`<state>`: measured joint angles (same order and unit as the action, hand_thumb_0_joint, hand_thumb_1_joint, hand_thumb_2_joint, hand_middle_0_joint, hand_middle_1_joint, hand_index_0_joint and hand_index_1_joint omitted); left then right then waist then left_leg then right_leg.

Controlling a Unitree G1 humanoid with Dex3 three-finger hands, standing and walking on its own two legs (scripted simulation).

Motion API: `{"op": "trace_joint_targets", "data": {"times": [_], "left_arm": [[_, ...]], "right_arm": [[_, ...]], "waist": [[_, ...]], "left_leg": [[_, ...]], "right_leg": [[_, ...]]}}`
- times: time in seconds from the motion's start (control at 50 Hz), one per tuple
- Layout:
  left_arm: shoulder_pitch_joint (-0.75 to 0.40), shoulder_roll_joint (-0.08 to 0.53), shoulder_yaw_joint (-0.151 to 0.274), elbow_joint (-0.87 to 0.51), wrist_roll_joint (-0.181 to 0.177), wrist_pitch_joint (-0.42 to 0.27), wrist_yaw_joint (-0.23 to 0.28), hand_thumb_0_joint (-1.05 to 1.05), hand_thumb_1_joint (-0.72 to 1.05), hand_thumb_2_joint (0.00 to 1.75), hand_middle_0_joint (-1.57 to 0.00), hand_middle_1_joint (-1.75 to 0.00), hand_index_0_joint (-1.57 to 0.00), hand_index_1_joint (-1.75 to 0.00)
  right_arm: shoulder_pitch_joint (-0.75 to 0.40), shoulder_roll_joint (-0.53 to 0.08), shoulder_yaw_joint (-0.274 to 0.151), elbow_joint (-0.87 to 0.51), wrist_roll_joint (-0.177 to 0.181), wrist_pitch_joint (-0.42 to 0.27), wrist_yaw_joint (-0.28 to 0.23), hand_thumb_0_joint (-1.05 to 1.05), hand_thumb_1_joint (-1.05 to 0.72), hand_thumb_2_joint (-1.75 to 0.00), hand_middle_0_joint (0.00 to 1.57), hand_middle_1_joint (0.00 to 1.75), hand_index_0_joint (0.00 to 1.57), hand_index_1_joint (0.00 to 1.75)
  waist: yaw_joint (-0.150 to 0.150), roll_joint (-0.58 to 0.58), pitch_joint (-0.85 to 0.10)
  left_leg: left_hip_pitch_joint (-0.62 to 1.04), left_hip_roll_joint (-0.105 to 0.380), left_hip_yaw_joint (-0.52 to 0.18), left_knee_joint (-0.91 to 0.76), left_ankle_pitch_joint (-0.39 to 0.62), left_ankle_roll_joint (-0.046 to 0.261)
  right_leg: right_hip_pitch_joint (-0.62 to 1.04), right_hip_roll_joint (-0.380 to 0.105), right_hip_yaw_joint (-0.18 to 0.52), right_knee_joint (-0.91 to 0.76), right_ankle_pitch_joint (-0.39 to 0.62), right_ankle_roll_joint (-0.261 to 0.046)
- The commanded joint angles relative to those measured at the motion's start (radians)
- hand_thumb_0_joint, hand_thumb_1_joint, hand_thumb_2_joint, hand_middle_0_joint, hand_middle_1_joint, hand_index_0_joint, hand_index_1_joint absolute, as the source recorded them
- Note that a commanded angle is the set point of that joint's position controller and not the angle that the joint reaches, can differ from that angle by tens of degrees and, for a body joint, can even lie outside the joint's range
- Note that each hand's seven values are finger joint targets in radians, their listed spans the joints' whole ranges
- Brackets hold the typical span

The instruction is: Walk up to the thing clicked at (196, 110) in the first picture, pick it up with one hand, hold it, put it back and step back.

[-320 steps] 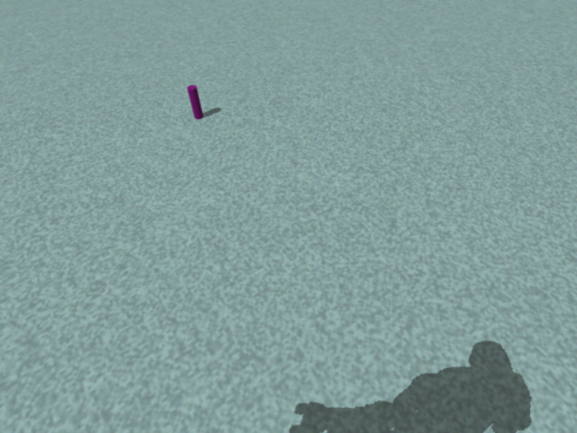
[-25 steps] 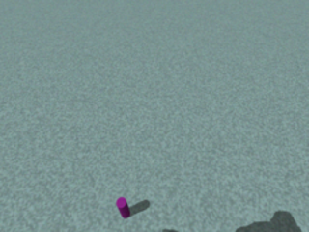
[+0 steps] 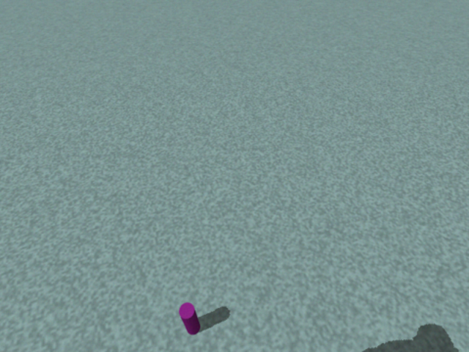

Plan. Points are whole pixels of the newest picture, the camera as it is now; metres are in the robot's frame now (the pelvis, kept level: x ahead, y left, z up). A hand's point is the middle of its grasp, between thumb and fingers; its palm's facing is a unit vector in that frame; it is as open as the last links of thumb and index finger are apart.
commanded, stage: stand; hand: left
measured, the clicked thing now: (190, 319) +0.39 +0.20 -0.68
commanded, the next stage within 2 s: none
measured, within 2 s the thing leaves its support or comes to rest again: neither
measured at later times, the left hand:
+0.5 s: hand out of the picture +0.07 +0.25 -0.16, palm faces -0.02 -0.94 -0.33, open 7.4 cm
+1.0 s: hand out of the picture +0.07 +0.24 -0.16, palm faces -0.02 -0.94 -0.34, open 7.4 cm
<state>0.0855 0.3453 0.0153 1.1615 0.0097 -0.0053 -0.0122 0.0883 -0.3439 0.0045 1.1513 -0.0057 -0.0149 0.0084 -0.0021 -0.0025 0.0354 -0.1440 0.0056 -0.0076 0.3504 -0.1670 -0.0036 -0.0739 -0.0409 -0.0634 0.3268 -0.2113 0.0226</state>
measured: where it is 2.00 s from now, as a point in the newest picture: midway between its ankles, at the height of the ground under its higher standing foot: outside the picture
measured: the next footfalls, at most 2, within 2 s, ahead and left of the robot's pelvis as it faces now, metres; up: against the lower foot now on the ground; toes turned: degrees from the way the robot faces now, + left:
none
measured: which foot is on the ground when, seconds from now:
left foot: down 0.00-1.00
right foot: down 0.00-1.00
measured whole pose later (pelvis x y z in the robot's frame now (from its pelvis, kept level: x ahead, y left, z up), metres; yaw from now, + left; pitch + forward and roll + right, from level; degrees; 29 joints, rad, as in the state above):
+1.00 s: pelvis +0.00 -0.01 +0.00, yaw +0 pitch -2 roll +0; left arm 0.11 0.35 0.01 1.15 0.01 0.00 -0.01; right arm 0.10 -0.35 0.01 1.15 -0.01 -0.01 0.01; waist -0.01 0.01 0.04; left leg -0.14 0.02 -0.01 0.32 -0.14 -0.02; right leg -0.08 -0.03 -0.07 0.31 -0.20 0.01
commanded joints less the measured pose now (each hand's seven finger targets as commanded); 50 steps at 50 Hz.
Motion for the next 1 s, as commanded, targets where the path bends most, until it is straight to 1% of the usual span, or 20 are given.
{"op": "trace_joint_targets", "data": {"times": [0.0,0.04,0.08,0.16,0.24,0.26,0.28,0.3,0.44,0.46,0.5,0.58,0.66,0.68,0.74,0.76,0.88,0.94,0.96,0.98], "left_arm": [[-0.044,0.216,0.032,-0.062,-0.001,-0.025,0.021,0.0,0.9,0.9,-0.2,-0.3,-0.2,-0.3],[-0.039,0.215,0.032,-0.063,-0.003,-0.026,0.022,0.0,0.9,0.9,-0.2,-0.3,-0.2,-0.3],[-0.041,0.21,0.028,-0.064,-0.004,-0.027,0.022,0.0,0.9,0.9,-0.2,-0.3,-0.2,-0.3],[-0.051,0.212,0.025,-0.061,-0.002,-0.024,0.02,0.0,0.9,0.9,-0.2,-0.3,-0.2,-0.3],[-0.049,0.215,0.026,-0.059,0.0,-0.024,0.018,0.0,0.9,0.9,-0.2,-0.3,-0.2,-0.3],[-0.045,0.219,0.027,-0.061,0.001,-0.024,0.018,0.0,0.9,0.9,-0.2,-0.3,-0.2,-0.3],[-0.04,0.21,0.024,-0.058,-0.001,-0.025,0.018,0.0,0.9,0.9,-0.2,-0.3,-0.2,-0.3],[-0.048,0.222,0.028,-0.062,0.001,-0.025,0.018,0.0,0.9,0.9,-0.2,-0.3,-0.2,-0.3],[-0.04,0.215,0.023,-0.066,-0.003,-0.026,0.018,0.0,0.9,0.9,-0.2,-0.3,-0.2,-0.3],[-0.036,0.217,0.025,-0.066,-0.001,-0.026,0.018,0.0,0.9,0.9,-0.2,-0.3,-0.2,-0.3],[-0.03,0.216,0.024,-0.066,0.0,-0.027,0.018,0.0,0.9,0.9,-0.2,-0.3,-0.2,-0.3],[-0.028,0.213,0.025,-0.062,-0.001,-0.021,0.017,0.0,0.9,0.9,-0.2,-0.3,-0.2,-0.3],[-0.022,0.219,0.025,-0.059,-0.002,-0.021,0.017,0.0,0.9,0.9,-0.2,-0.3,-0.2,-0.3],[-0.026,0.219,0.026,-0.061,0.0,-0.021,0.016,0.0,0.9,0.9,-0.2,-0.3,-0.2,-0.3],[-0.018,0.218,0.026,-0.065,-0.001,-0.023,0.017,0.0,0.9,0.9,-0.2,-0.3,-0.2,-0.3],[-0.017,0.221,0.027,-0.067,-0.001,-0.024,0.017,0.0,0.9,0.9,-0.2,-0.3,-0.2,-0.3],[-0.016,0.221,0.027,-0.067,-0.003,-0.023,0.018,0.0,0.9,0.9,-0.2,-0.3,-0.2,-0.3],[-0.012,0.222,0.027,-0.067,-0.001,-0.023,0.018,0.0,0.9,0.9,-0.2,-0.3,-0.2,-0.3],[-0.013,0.221,0.027,-0.067,0.0,-0.023,0.018,0.0,0.9,0.9,-0.2,-0.3,-0.2,-0.3],[-0.019,0.227,0.029,-0.071,-0.002,-0.023,0.019,0.0,0.9,0.9,-0.2,-0.3,-0.2,-0.3]], "right_arm": [[-0.071,-0.218,-0.042,-0.066,-0.001,-0.021,-0.019,0.0,-0.9,-0.9,0.2,0.3,0.2,0.3],[-0.063,-0.224,-0.044,-0.061,0.0,-0.022,-0.02,0.0,-0.9,-0.9,0.2,0.3,0.2,0.3],[-0.065,-0.221,-0.041,-0.059,0.001,-0.022,-0.018,0.0,-0.9,-0.9,0.2,0.3,0.2,0.3],[-0.074,-0.219,-0.04,-0.06,0.002,-0.015,-0.016,0.0,-0.9,-0.9,0.2,0.3,0.2,0.3],[-0.071,-0.22,-0.039,-0.055,0.001,-0.014,-0.014,0.0,-0.9,-0.9,0.2,0.3,0.2,0.3],[-0.077,-0.218,-0.039,-0.057,-0.001,-0.015,-0.013,0.0,-0.9,-0.9,0.2,0.3,0.2,0.3],[-0.072,-0.222,-0.038,-0.056,0.0,-0.015,-0.012,0.0,-0.9,-0.9,0.2,0.3,0.2,0.3],[-0.065,-0.216,-0.038,-0.056,-0.001,-0.016,-0.013,0.0,-0.9,-0.9,0.2,0.3,0.2,0.3],[-0.06,-0.218,-0.036,-0.052,-0.001,-0.017,-0.011,0.0,-0.9,-0.9,0.2,0.3,0.2,0.3],[-0.062,-0.223,-0.037,-0.052,-0.001,-0.016,-0.013,0.0,-0.9,-0.9,0.2,0.3,0.2,0.3],[-0.061,-0.223,-0.037,-0.054,-0.001,-0.017,-0.014,0.0,-0.9,-0.9,0.2,0.3,0.2,0.3],[-0.054,-0.223,-0.034,-0.047,-0.002,-0.016,-0.015,0.0,-0.9,-0.9,0.2,0.3,0.2,0.3],[-0.046,-0.217,-0.034,-0.048,-0.001,-0.013,-0.012,0.0,-0.9,-0.9,0.2,0.3,0.2,0.3],[-0.04,-0.222,-0.035,-0.047,-0.002,-0.012,-0.013,0.0,-0.9,-0.9,0.2,0.3,0.2,0.3],[-0.047,-0.219,-0.033,-0.051,-0.003,-0.017,-0.013,0.0,-0.9,-0.9,0.2,0.3,0.2,0.3],[-0.043,-0.219,-0.033,-0.052,-0.002,-0.017,-0.013,0.0,-0.9,-0.9,0.2,0.3,0.2,0.3],[-0.036,-0.219,-0.03,-0.053,-0.001,-0.015,-0.014,0.0,-0.9,-0.9,0.2,0.3,0.2,0.3],[-0.034,-0.219,-0.03,-0.055,-0.001,-0.016,-0.015,0.0,-0.9,-0.9,0.2,0.3,0.2,0.3],[-0.034,-0.221,-0.029,-0.054,-0.001,-0.015,-0.015,0.0,-0.9,-0.9,0.2,0.3,0.2,0.3],[-0.03,-0.214,-0.029,-0.056,-0.003,-0.015,-0.015,0.0,-0.9,-0.9,0.2,0.3,0.2,0.3]], "waist": [[0.006,0.013,-0.074],[0.006,0.016,-0.096],[0.003,0.017,-0.09],[-0.003,0.006,-0.066],[-0.003,0.016,-0.053],[0.001,0.008,-0.071],[-0.001,0.02,-0.061],[0.0,0.0,-0.073],[-0.003,0.011,-0.068],[0.0,0.008,-0.077],[0.0,0.007,-0.08],[0.001,0.02,-0.051],[-0.001,0.002,-0.04],[-0.002,0.005,-0.045],[0.003,0.014,-0.056],[0.004,0.0,-0.066],[0.0,0.005,-0.051],[0.001,0.003,-0.062],[0.0,0.01,-0.057],[0.0,-0.004,-0.058]], "left_leg": [[0.028,0.131,-0.096,-0.053,0.263,0.019],[0.05,0.135,-0.09,-0.043,0.297,0.023],[0.047,0.133,-0.09,-0.053,0.279,0.019],[0.028,0.126,-0.091,-0.074,0.16,0.016],[0.005,0.122,-0.096,-0.09,0.092,0.016],[0.021,0.125,-0.095,-0.083,0.121,0.017],[0.014,0.119,-0.094,-0.084,0.11,0.015],[0.015,0.128,-0.096,-0.082,0.134,0.018],[0.025,0.123,-0.094,-0.072,0.167,0.013],[0.03,0.126,-0.093,-0.069,0.152,0.018],[0.041,0.129,-0.091,-0.063,0.175,0.018],[0.01,0.123,-0.095,-0.085,0.105,0.012],[0.008,0.117,-0.098,-0.088,0.072,0.01],[0.0,0.119,-0.097,-0.084,0.063,0.016],[0.016,0.124,-0.1,-0.078,0.144,0.012],[0.024,0.125,-0.095,-0.071,0.151,0.015],[0.019,0.122,-0.094,-0.073,0.126,0.012],[0.029,0.129,-0.094,-0.069,0.156,0.016],[0.024,0.123,-0.091,-0.073,0.133,0.013],[0.025,0.129,-0.093,-0.072,0.156,0.014]], "right_leg": [[0.005,-0.108,0.091,-0.05,0.183,-0.03],[0.022,-0.111,0.088,-0.051,0.214,-0.028],[0.021,-0.11,0.087,-0.057,0.201,-0.026],[-0.007,-0.106,0.09,-0.08,0.102,-0.026],[-0.004,-0.109,0.094,-0.084,0.073,-0.028],[-0.006,-0.111,0.093,-0.08,0.084,-0.03],[-0.013,-0.109,0.092,-0.086,0.082,-0.027],[0.006,-0.112,0.093,-0.076,0.092,-0.031],[-0.009,-0.111,0.094,-0.082,0.115,-0.03],[-0.004,-0.112,0.097,-0.085,0.109,-0.03],[-0.008,-0.114,0.099,-0.082,0.127,-0.031],[-0.014,-0.109,0.099,-0.081,0.078,-0.034],[-0.036,-0.105,0.097,-0.088,0.029,-0.033],[-0.022,-0.109,0.102,-0.089,0.039,-0.037],[-0.013,-0.112,0.1,-0.077,0.099,-0.035],[-0.014,-0.111,0.098,-0.077,0.097,-0.035],[-0.02,-0.11,0.102,-0.085,0.092,-0.034],[-0.01,-0.111,0.1,-0.079,0.113,-0.034],[-0.017,-0.109,0.1,-0.086,0.103,-0.031],[-0.012,-0.111,0.1,-0.077,0.11,-0.034]]}}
